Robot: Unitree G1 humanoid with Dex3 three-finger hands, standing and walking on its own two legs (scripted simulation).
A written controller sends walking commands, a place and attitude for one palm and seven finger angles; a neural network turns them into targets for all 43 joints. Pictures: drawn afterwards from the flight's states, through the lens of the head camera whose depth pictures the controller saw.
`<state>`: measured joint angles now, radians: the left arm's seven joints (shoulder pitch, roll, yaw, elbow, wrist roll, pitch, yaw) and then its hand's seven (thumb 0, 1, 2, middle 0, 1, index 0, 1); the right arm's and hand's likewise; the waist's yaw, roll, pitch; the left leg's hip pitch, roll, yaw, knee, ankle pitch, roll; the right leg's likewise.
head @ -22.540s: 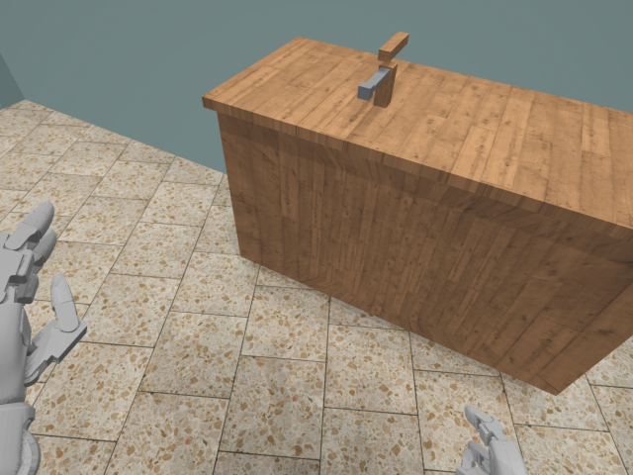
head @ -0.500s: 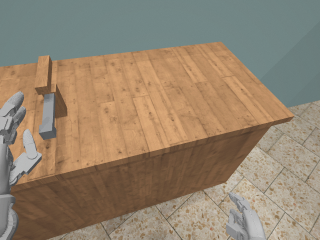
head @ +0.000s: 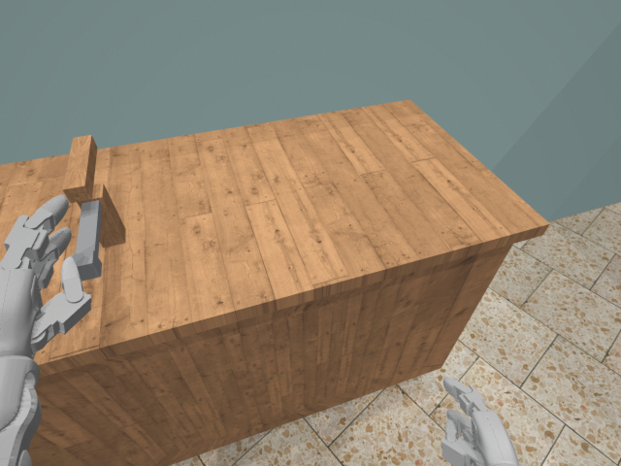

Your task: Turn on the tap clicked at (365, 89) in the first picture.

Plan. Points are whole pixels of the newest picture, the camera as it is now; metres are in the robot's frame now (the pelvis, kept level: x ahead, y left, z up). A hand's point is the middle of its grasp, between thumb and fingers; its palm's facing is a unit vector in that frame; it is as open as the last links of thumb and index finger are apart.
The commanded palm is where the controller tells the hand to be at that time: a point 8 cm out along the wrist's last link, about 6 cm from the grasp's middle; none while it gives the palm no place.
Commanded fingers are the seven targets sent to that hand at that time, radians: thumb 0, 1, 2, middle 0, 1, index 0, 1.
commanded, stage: turn the palm inward beside the body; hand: left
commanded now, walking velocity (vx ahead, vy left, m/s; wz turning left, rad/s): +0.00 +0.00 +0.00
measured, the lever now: (85, 265) +0.32 +0.33 +0.09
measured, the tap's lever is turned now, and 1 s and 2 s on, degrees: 0 0 0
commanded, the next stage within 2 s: reach beside the lever's end, fingers flat in 1.96 s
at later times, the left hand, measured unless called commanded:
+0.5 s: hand (112, 310) +0.22 +0.22 +0.15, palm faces +0.48 -0.83 -0.28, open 7.4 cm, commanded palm +0.16 +0.27 +0.17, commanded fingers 0.00 0.90 0.90 -0.20 -0.30 -0.20 -0.30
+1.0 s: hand (98, 328) +0.21 +0.23 +0.15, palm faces +0.52 -0.83 -0.18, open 7.4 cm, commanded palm +0.15 +0.26 +0.16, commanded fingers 0.00 0.90 0.90 -0.20 -0.30 -0.20 -0.30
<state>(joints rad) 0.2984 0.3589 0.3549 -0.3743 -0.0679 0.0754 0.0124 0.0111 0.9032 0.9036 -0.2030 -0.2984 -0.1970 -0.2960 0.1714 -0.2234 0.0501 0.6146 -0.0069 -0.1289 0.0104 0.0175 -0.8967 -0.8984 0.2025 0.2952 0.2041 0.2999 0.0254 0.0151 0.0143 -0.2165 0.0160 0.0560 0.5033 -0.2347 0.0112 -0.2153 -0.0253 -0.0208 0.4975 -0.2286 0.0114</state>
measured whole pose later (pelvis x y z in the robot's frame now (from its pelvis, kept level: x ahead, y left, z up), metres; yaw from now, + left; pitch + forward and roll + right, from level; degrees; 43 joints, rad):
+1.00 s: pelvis +0.03 -0.02 -0.01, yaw +2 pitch -2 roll +0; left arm 0.44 0.24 0.28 -0.49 -0.16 0.08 0.14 0.01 0.90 0.90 -0.21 -0.30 -0.20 -0.30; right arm 0.17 -0.20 0.05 0.65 0.01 -0.22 -0.10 0.02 -0.90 -0.90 0.20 0.29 0.20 0.30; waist 0.09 0.04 -0.05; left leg -0.28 0.00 -0.03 0.63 -0.33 -0.01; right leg -0.26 -0.01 -0.07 0.63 -0.34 -0.02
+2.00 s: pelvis +0.02 -0.04 -0.01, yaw +3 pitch -4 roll +0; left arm 0.47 0.18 0.23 -0.55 -0.21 0.18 0.20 0.02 0.90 0.90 -0.20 -0.30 -0.20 -0.30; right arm 0.17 -0.23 0.05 0.67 0.02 -0.25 -0.10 0.02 -0.90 -0.90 0.20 0.29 0.20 0.30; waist 0.09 0.07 -0.03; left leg -0.24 0.02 -0.06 0.60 -0.31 -0.04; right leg -0.21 0.00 -0.09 0.60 -0.33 -0.04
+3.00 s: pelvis +0.02 -0.03 -0.01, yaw +2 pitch -1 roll +0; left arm 0.24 0.23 0.36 -0.20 -0.22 0.10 0.17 0.02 0.90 0.90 -0.19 -0.25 -0.18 -0.25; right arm 0.17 -0.22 0.04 0.70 0.02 -0.21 -0.10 0.02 -0.90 -0.90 0.20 0.29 0.20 0.30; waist 0.07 0.05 -0.03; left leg -0.26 0.01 -0.03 0.58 -0.29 -0.02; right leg -0.25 -0.01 -0.07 0.58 -0.31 -0.02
